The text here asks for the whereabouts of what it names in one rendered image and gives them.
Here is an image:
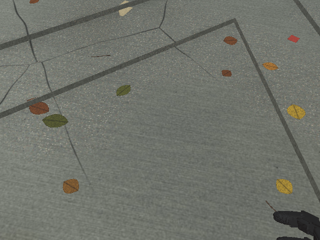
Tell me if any right robot hand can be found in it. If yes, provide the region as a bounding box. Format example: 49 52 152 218
273 210 320 240

